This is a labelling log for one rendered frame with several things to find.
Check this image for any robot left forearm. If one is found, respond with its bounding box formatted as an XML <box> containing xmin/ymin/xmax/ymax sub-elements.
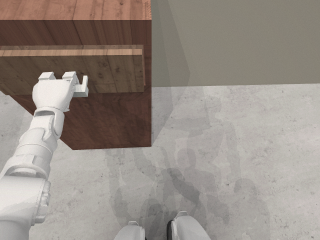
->
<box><xmin>0</xmin><ymin>107</ymin><xmax>65</xmax><ymax>181</ymax></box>

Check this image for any cabinet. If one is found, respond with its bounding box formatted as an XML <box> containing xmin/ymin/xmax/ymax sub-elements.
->
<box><xmin>0</xmin><ymin>0</ymin><xmax>152</xmax><ymax>150</ymax></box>

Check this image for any robot right thigh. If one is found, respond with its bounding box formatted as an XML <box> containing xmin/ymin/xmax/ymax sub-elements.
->
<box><xmin>171</xmin><ymin>215</ymin><xmax>211</xmax><ymax>240</ymax></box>

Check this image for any drawer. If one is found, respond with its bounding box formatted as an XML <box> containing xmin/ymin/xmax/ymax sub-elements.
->
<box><xmin>0</xmin><ymin>44</ymin><xmax>144</xmax><ymax>95</ymax></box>

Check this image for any robot left shin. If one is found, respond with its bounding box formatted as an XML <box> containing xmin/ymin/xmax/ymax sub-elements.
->
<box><xmin>128</xmin><ymin>221</ymin><xmax>139</xmax><ymax>226</ymax></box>

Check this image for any handle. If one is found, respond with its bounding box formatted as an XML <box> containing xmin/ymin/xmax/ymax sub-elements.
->
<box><xmin>72</xmin><ymin>75</ymin><xmax>89</xmax><ymax>98</ymax></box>

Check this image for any robot left hand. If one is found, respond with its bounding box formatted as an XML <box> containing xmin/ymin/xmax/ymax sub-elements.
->
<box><xmin>32</xmin><ymin>71</ymin><xmax>80</xmax><ymax>112</ymax></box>

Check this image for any robot left upper arm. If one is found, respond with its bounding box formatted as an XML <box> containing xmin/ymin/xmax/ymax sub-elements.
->
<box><xmin>0</xmin><ymin>175</ymin><xmax>51</xmax><ymax>240</ymax></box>

